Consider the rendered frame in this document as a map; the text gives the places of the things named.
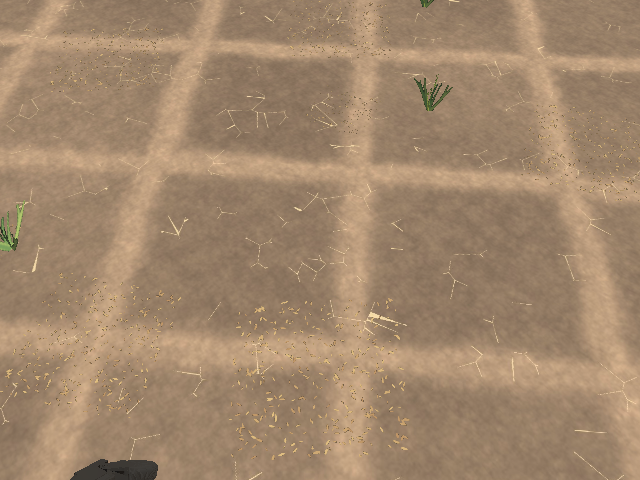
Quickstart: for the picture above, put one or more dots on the left robot hand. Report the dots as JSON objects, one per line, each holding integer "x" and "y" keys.
{"x": 120, "y": 470}

